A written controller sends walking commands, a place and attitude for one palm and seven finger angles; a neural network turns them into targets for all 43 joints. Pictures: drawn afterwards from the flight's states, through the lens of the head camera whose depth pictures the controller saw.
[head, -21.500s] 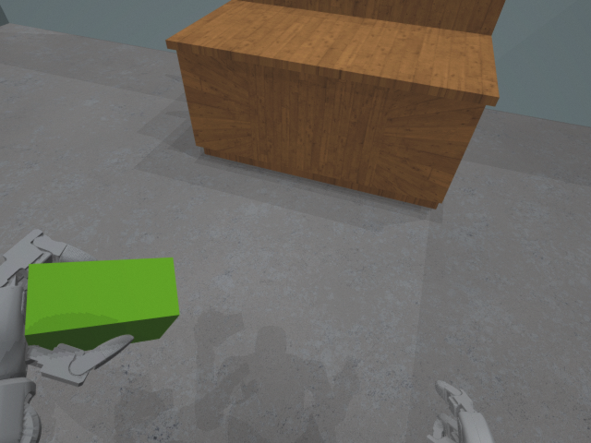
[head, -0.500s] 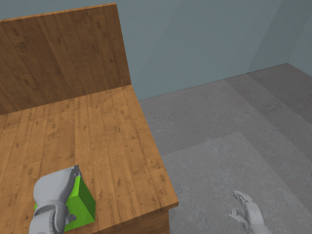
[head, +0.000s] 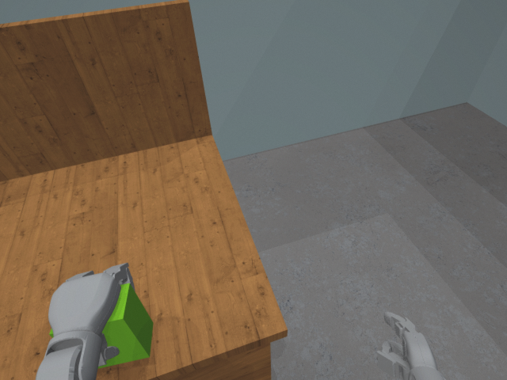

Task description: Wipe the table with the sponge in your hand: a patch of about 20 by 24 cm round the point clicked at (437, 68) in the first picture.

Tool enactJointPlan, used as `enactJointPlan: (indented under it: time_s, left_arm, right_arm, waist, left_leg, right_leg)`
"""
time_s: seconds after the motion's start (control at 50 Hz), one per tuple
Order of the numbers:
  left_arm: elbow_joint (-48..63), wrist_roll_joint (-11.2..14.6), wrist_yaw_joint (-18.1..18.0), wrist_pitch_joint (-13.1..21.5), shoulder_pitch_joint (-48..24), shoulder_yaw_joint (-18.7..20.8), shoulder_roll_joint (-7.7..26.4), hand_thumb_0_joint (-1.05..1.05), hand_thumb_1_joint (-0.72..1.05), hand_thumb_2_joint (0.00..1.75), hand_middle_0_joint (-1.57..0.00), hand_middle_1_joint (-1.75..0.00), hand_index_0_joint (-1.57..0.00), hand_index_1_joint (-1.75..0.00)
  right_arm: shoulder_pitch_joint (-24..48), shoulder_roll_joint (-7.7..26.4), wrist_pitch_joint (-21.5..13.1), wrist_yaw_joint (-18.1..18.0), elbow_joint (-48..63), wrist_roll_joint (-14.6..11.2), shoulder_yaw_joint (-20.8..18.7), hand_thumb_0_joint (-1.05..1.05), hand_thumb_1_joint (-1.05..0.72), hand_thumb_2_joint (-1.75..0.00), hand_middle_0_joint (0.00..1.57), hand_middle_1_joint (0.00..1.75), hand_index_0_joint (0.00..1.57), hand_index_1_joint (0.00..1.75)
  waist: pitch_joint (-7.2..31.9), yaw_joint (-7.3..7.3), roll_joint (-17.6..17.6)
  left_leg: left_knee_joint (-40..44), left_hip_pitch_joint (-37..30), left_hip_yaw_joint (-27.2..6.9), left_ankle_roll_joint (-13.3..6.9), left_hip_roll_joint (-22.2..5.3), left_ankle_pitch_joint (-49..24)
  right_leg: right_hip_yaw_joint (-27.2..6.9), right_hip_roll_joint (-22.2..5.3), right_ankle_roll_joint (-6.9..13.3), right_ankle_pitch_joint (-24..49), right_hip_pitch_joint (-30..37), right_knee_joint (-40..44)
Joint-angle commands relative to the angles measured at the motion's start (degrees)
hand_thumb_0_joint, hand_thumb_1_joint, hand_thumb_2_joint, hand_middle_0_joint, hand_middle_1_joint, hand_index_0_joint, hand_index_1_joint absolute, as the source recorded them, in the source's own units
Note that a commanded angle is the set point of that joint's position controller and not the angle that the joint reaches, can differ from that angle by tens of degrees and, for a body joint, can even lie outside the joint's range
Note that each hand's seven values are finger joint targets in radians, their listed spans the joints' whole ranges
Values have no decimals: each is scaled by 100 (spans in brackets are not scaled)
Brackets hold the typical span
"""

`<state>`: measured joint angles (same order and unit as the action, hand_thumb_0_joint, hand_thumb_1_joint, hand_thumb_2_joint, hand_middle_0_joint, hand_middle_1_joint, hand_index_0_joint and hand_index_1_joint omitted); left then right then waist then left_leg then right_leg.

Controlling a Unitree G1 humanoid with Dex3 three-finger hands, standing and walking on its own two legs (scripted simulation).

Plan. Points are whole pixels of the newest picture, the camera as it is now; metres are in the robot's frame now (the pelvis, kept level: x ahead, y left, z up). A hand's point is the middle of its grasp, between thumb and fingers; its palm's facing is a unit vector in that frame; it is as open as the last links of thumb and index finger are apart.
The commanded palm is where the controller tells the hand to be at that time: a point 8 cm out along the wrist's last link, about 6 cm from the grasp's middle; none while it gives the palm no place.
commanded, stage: move the sponge above the wiping area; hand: left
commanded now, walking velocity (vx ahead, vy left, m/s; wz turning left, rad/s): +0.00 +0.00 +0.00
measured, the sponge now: (112, 334) +0.18 +0.28 -0.04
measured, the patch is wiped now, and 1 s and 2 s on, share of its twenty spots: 0.00 0.00 0.00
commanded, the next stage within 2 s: lower the sponge onto the table in 1.62 s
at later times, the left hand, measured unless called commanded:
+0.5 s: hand (94, 304) +0.19 +0.28 +0.04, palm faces +0.06 -0.04 -1.00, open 10.3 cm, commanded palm +0.16 +0.28 +0.08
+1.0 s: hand (74, 305) +0.19 +0.31 +0.04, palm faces +0.03 -0.06 -1.00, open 10.3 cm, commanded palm +0.16 +0.29 +0.08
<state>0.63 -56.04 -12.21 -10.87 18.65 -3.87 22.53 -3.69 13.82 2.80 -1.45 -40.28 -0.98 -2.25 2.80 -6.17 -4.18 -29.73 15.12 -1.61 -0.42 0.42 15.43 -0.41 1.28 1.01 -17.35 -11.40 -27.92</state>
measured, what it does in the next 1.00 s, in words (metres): stands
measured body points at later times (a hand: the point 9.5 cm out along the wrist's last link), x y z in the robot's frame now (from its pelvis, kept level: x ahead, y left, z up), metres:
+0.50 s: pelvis -0.01 +0.00 +0.00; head -0.02 -0.03 +0.45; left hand +0.19 +0.28 +0.09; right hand +0.22 -0.20 -0.09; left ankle +0.00 +0.12 -0.74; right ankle -0.03 -0.11 -0.74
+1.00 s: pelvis -0.01 +0.00 +0.00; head -0.02 -0.04 +0.45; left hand +0.18 +0.31 +0.09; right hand +0.22 -0.22 -0.10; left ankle +0.00 +0.12 -0.74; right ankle -0.03 -0.11 -0.74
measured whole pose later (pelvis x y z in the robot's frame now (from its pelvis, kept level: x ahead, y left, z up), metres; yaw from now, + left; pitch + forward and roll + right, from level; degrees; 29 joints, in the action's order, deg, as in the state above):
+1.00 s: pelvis -0.01 +0.00 +0.00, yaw +0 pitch +0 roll +0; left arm -2.9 -52.4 -14.4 -18.5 14.3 0.0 23.4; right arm -2.2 14.0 4.1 -2.3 -42.2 -2.9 -1.9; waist 3.0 -5.7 -5.5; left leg -29.1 14.4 -1.9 -0.2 0.4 14.7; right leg -0.2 1.3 1.1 -17.0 -10.7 -27.7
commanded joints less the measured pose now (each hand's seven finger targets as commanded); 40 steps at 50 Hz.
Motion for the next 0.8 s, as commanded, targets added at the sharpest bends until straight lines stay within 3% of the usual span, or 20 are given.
enactJointPlan:
  time_s: [0.0, 0.06, 0.12, 0.18, 0.26, 0.28, 0.3, 0.32, 0.36, 0.38, 0.4, 0.46, 0.48, 0.5, 0.56, 0.66, 0.68, 0.72, 0.76, 0.78]
  left_arm:
    - [1308, -62, -657, -347, -360, 1230, 1320, 0, 10, 130, -120, -160, -120, -160]
    - [810, 234, -511, -767, -130, 1040, 1086, 0, 10, 130, -120, -160, -120, -160]
    - [828, 393, -145, -967, -415, 516, 790, 0, 10, 130, -120, -160, -120, -160]
    - [1224, 346, 138, -773, -1157, 56, 666, 0, 10, 130, -120, -160, -120, -160]
    - [1588, -61, -1, -133, -1516, 367, 1132, 0, 10, 130, -120, -160, -120, -160]
    - [1764, -176, -121, -27, -1655, 717, 1523, 0, 10, 130, -120, -160, -120, -160]
    - [1776, -298, -261, 49, -1636, 662, 1360, 0, 10, 130, -120, -160, -120, -160]
    - [1625, -375, -411, 57, -1477, 901, 1512, 0, 10, 130, -120, -160, -120, -160]
    - [1391, -453, -639, -78, -1452, 1042, 1479, 0, 10, 130, -120, -160, -120, -160]
    - [1305, -363, -715, -243, -1335, 1339, 1697, 0, 10, 130, -120, -160, -120, -160]
    - [1121, -301, -733, -410, -1391, 1019, 1312, 0, 10, 130, -120, -160, -120, -160]
    - [505, 90, -577, -973, -1053, 772, 942, 0, 10, 130, -120, -160, -120, -160]
    - [405, 213, -461, -1145, -873, 822, 979, 0, 10, 130, -120, -160, -120, -160]
    - [451, 368, -292, -1254, -748, 376, 555, 0, 10, 130, -120, -160, -120, -160]
    - [563, 371, 169, -1358, -695, 114, 609, 0, 10, 130, -120, -160, -120, -160]
    - [1274, 47, 316, -563, -1289, 376, 1135, 0, 10, 130, -120, -160, -120, -160]
    - [1589, -34, 208, -350, -1501, 657, 1473, 0, 10, 130, -120, -160, -120, -160]
    - [1603, -249, -111, -7, -1626, 988, 1678, 0, 10, 130, -120, -160, -120, -160]
    - [1574, -376, -436, 123, -1610, 1166, 1694, 0, 10, 130, -120, -160, -120, -160]
    - [1598, -356, -581, 89, -1620, 1489, 1956, 0, 10, 130, -120, -160, -120, -160]
  right_arm:
    - [1094, 607, -218, 25, 943, -92, -165, 0, -90, -90, 20, 30, 20, 30]
    - [1223, 680, -152, 31, 892, -193, -170, 0, -90, -90, 20, 30, 20, 30]
    - [1364, 708, -126, -25, 954, -233, -109, 0, -90, -90, 20, 30, 20, 30]
    - [1337, 678, -255, -98, 1052, -160, -76, 0, -90, -90, 20, 30, 20, 30]
    - [1046, 620, -424, -139, 976, 5, -119, 0, -90, -90, 20, 30, 20, 30]
    - [998, 643, -404, -147, 926, 49, -129, 0, -90, -90, 20, 30, 20, 30]
    - [1014, 588, -410, -123, 936, 62, -117, 0, -90, -90, 20, 30, 20, 30]
    - [1008, 591, -399, -118, 910, 59, -140, 0, -90, -90, 20, 30, 20, 30]
    - [1104, 590, -316, -90, 870, 26, -140, 0, -90, -90, 20, 30, 20, 30]
    - [1170, 620, -254, -91, 861, -20, -107, 0, -90, -90, 20, 30, 20, 30]
    - [1256, 563, -224, -79, 854, -89, -90, 0, -90, -90, 20, 30, 20, 30]
    - [1453, 614, -136, -62, 819, -211, -69, 0, -90, -90, 20, 30, 20, 30]
    - [1604, 660, -88, -64, 846, -246, -36, 0, -90, -90, 20, 30, 20, 30]
    - [1592, 624, -74, -71, 940, -274, -25, 0, -90, -90, 20, 30, 20, 30]
    - [1564, 691, -62, -51, 1015, -238, 16, 0, -90, -90, 20, 30, 20, 30]
    - [1195, 665, -238, -115, 1055, -52, -38, 0, -90, -90, 20, 30, 20, 30]
    - [1098, 669, -269, -135, 1036, -5, -63, 0, -90, -90, 20, 30, 20, 30]
    - [1038, 617, -329, -158, 957, 33, -102, 0, -90, -90, 20, 30, 20, 30]
    - [1018, 599, -350, -161, 907, 49, -131, 0, -90, -90, 20, 30, 20, 30]
    - [1028, 639, -323, -173, 866, 35, -137, 0, -90, -90, 20, 30, 20, 30]
  waist:
    - [1038, -143, -276]
    - [661, -84, 362]
    - [454, 63, 535]
    - [411, 207, 472]
    - [824, 91, 43]
    - [912, 32, -105]
    - [1007, 12, -226]
    - [989, -59, -269]
    - [1003, -102, -376]
    - [930, -165, -473]
    - [818, -112, -400]
    - [639, -127, 136]
    - [582, -158, 84]
    - [571, -75, 308]
    - [478, 43, 684]
    - [667, 105, 502]
    - [737, 61, 214]
    - [797, -10, -75]
    - [889, -57, -505]
    - [937, -91, -559]
  left_leg:
    - [235, -570, -162, -145, 69, -1962]
    - [317, -380, -117, -163, 64, -1633]
    - [423, -392, -111, -241, 85, -1320]
    - [424, -556, -188, -324, 104, -1107]
    - [304, -798, -245, -341, 90, -1196]
    - [318, -815, -334, -308, 73, -1181]
    - [280, -848, -320, -282, 55, -1263]
    - [248, -833, -269, -249, 55, -1336]
    - [257, -740, -245, -153, 54, -1371]
    - [376, -613, -308, -123, 85, -1269]
    - [384, -550, -233, -118, 83, -1176]
    - [509, -436, -177, -111, 75, -1123]
    - [597, -427, -178, -103, 96, -1057]
    - [583, -405, -100, -161, 98, -1042]
    - [526, -364, -122, -256, 159, -1130]
    - [342, -572, -99, -350, 196, -1127]
    - [346, -658, -176, -336, 178, -1137]
    - [252, -790, -172, -307, 154, -1221]
    - [199, -883, -140, -239, 119, -1324]
    - [229, -815, -204, -207, 138, -1306]
  right_leg:
    - [-191, 2, 350, 2047, 275, 178]
    - [-149, -6, 271, 1901, 196, 323]
    - [-101, -25, 210, 1522, 96, 451]
    - [-165, 6, 201, 1138, -114, 538]
    - [-121, 31, 260, 1044, -164, 396]
    - [-249, 76, 314, 984, -141, 381]
    - [-146, 54, 319, 1011, -153, 295]
    - [-179, 78, 353, 1047, -156, 299]
    - [-234, 94, 402, 1076, -136, 281]
    - [-332, 129, 445, 1016, 19, 304]
    - [-221, 89, 398, 952, -12, 309]
    - [-107, 49, 322, 1005, 77, 424]
    - [-201, 51, 328, 941, 152, 476]
    - [-58, 1, 258, 1047, 237, 480]
    - [-130, -23, 212, 1331, 253, 513]
    - [-236, 12, 223, 1317, 79, 529]
    - [-329, 55, 277, 1227, 56, 521]
    - [-284, 65, 327, 1158, -72, 453]
    - [-321, 70, 392, 1168, -157, 411]
    - [-442, 101, 434, 1163, -66, 423]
